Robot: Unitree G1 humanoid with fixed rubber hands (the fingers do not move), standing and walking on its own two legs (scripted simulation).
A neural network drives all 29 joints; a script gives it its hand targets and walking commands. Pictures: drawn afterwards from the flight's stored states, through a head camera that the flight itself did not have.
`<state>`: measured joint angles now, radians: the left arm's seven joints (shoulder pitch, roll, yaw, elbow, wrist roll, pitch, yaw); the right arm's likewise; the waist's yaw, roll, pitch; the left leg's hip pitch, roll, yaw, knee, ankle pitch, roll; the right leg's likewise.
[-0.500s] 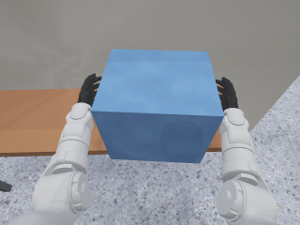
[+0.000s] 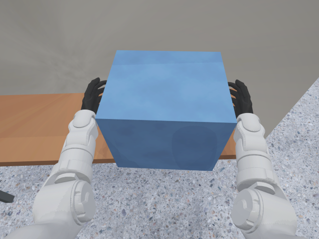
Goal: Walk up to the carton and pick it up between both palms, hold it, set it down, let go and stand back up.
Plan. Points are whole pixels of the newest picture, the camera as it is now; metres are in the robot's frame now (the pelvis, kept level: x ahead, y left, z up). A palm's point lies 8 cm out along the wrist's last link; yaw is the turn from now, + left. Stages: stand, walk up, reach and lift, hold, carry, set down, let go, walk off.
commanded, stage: set down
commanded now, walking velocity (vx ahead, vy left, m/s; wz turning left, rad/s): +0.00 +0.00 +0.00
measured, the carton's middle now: (166, 112) +0.48 +0.00 +0.01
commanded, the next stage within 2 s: none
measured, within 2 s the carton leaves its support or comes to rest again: rests again in 0.20 s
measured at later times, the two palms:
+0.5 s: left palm (91, 105) +0.45 +0.20 +0.07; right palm (240, 109) +0.44 -0.19 +0.07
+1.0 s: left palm (71, 98) +0.45 +0.25 +0.09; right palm (259, 103) +0.45 -0.23 +0.09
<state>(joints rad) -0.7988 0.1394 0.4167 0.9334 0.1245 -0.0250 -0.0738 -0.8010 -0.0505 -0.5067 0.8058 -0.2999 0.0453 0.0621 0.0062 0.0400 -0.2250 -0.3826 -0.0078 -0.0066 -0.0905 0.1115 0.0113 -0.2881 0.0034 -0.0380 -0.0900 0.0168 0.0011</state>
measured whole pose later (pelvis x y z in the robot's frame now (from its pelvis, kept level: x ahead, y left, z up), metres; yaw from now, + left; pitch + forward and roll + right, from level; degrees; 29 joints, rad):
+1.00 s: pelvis -0.01 +0.00 +0.00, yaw -4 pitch +26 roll -1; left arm -1.00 0.50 -0.01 1.29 -0.42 -0.07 -0.08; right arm -1.05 -0.37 0.14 1.16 0.39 0.03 -0.02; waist 0.04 0.04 -0.26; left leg -0.60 0.02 0.02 0.14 0.01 -0.01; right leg -0.53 0.03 0.03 0.13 -0.05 0.00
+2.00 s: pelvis -0.01 -0.01 +0.00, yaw -5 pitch +15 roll +0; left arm -1.04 0.67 0.02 0.78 -0.49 0.52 -0.03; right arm -1.16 -0.52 0.10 0.91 0.49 0.49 -0.04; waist 0.04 0.00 -0.15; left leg -0.38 0.02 -0.01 0.13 -0.01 -0.03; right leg -0.30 0.04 0.04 0.09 -0.06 -0.02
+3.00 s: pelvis -0.02 +0.00 +0.00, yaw -5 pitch +8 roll +0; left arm -0.50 0.48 0.10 0.53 -0.38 0.29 -0.04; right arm -0.54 -0.43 0.07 0.56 0.44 0.26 -0.01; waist 0.06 0.00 -0.08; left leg -0.28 0.00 0.00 0.20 -0.06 0.00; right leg -0.21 0.02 0.07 0.19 -0.12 0.00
